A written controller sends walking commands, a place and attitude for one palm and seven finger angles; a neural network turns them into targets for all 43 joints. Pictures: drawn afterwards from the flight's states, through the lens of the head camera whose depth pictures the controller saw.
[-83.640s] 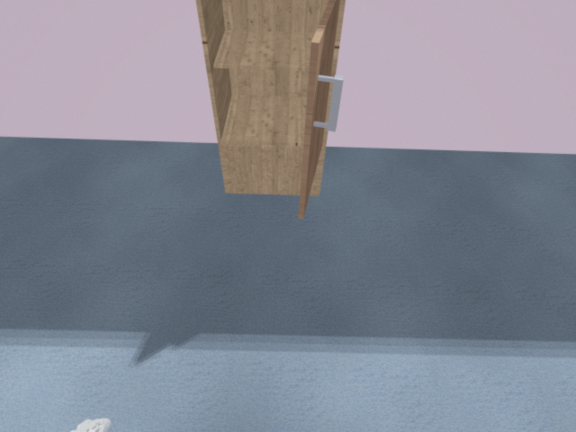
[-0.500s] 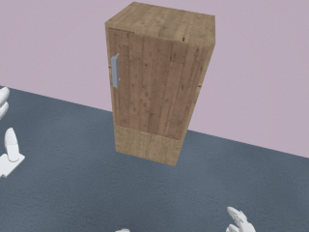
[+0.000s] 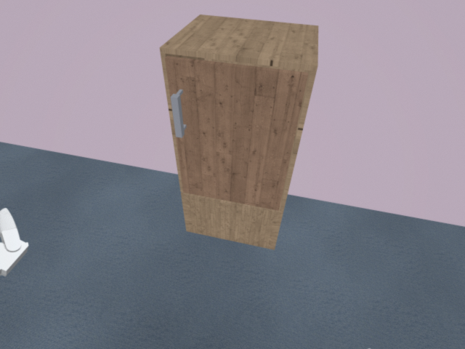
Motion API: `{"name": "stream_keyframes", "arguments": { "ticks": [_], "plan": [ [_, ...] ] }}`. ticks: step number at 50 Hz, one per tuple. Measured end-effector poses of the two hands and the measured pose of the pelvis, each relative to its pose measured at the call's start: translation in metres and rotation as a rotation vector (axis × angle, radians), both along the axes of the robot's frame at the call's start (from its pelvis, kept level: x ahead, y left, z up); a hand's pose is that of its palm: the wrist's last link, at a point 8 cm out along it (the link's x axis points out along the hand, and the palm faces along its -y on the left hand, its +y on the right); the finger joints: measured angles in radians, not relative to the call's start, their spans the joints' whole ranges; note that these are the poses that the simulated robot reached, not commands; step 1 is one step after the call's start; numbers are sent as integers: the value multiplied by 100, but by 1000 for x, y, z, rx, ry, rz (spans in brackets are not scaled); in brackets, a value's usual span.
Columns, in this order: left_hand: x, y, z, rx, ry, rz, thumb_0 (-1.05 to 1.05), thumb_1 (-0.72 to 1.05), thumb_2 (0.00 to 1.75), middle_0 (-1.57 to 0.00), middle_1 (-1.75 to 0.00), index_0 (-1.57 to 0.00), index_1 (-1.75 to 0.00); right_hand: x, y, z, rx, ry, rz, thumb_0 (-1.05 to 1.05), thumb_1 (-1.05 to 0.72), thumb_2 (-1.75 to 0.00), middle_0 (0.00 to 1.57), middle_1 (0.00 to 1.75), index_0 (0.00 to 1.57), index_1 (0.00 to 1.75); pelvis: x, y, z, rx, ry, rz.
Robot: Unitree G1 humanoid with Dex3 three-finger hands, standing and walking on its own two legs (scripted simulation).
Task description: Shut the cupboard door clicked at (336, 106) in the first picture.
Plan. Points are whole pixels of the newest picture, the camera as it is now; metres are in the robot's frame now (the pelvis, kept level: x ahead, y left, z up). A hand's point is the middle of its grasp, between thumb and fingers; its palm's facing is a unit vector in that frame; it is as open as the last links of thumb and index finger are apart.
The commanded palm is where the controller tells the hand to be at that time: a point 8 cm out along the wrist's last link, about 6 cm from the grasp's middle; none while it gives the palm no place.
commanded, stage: stop stepping back and stand still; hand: left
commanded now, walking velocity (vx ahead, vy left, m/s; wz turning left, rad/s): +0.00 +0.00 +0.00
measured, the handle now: (180, 113) +0.83 +0.22 -0.02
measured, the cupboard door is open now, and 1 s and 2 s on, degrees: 0 0 0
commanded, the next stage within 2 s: let the arm hang, fingers relaxed in 0.96 s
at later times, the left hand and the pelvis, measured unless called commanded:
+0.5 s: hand (14, 236) +0.22 +0.31 +0.16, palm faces +0.43 -0.78 -0.45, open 7.5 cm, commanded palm +0.16 +0.34 +0.18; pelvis +0.01 +0.04 +0.00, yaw -1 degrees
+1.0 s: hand out of the picture +0.19 +0.33 +0.15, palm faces +0.45 -0.78 -0.43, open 7.5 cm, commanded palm +0.13 +0.36 +0.18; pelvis -0.01 +0.06 +0.00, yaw +0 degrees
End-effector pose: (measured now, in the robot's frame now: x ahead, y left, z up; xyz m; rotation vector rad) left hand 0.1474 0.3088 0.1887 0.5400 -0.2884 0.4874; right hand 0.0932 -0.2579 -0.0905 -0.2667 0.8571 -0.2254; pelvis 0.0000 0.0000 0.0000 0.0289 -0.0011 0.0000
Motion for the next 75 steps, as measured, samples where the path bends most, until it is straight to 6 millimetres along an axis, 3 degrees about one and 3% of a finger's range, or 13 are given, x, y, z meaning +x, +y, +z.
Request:
{"name": "stream_keyframes", "arguments": {
  "ticks": [5, 12, 17, 24, 40, 53, 55, 59, 62, 65, 67, 69, 75],
  "plan": [
    [11, 9, -9, -24, -5, -6, 1, 88, 90, -21, -30, -21, -30, 29, 6, 0, -30, -57, 8, 1, -90, -90, 21, 30, 20, 29, 7, 16, -10, -19, -9, 10],
    [28, 15, -9, 16, 49, -53, 1, 88, 90, -21, -30, -21, -30, 71, 45, 11, 55, -169, 37, 1, -91, -90, 20, 30, 20, 29, 14, 24, -8, -23, 0, -8],
    [33, 21, -8, 14, 58, -69, 1, 88, 90, -21, -30, -21, -30, 84, 70, 14, 97, -181, 69, 1, -90, -90, 21, 30, 21, 29, 17, 31, -7, -27, 9, -12],
    [29, 34, -13, -13, 87, -56, 1, 88, 90, -21, -30, -21, -30, 77, 82, 14, 92, -144, 75, 1, -90, -90, 21, 30, 21, 30, 15, 41, -4, -33, 11, -13],
    [4, 49, -17, -36, 95, -35, 1, 88, 90, -21, -30, -21, -30, 39, 73, 14, 34, -92, 38, 1, -90, -90, 21, 30, 21, 30, -5, 53, -1, -48, 7, -2],
    [-4, 54, -20, -53, 105, -24, 1, 88, 90, -21, -30, -21, -30, 36, 84, 15, 45, -105, 51, 1, -90, -90, 21, 30, 21, 30, -14, 58, 1, -51, 6, -2],
    [3, 56, -44, -64, 189, -50, 1, 89, 90, -20, -30, -20, -30, 38, 85, 8, 72, -103, 96, 1, -90, -90, 21, 30, 20, 29, -16, 60, -2, -53, 14, 9],
    [9, 53, -156, -226, 668, -43, 0, 89, 90, -20, -30, -20, -30, 37, 77, -18, 94, -3, 143, 1, -90, -90, 21, 30, 21, 30, -25, 65, -8, -45, 16, 15],
    [-23, 31, -238, -358, 1013, -31, 0, 90, 90, -20, -30, -19, -30, 22, 69, -27, 95, 59, 110, 1, -90, -90, 21, 30, 21, 30, -29, 64, -10, -36, 10, 9],
    [-72, -3, -298, -499, 1272, -25, 1, 90, 90, -20, -30, -19, -30, -6, 64, -33, 80, 154, 71, 0, -91, -90, 21, 30, 21, 29, -30, 61, -10, -30, 0, 9],
    [-107, -26, -324, -591, 1404, -20, 1, 90, 90, -20, -30, -20, -30, -30, 62, -35, 69, 238, 47, 0, -91, -90, 21, 30, 20, 29, -30, 59, -9, -31, -6, 10],
    [-135, -26, -336, -654, 1455, 60, 0, 96, 90, -20, -30, -20, -30, -56, 62, -37, 62, 332, 28, 0, -91, -90, 20, 30, 20, 29, -30, 56, -7, -36, -8, 17],
    [-203, -20, -340, -714, 1618, 178, 0, 97, 90, -20, -30, -20, -30, -120, 69, -43, 80, 548, -29, 0, -91, -90, 20, 29, 20, 29, -30, 53, -3, -48, -8, 27]
  ]
}}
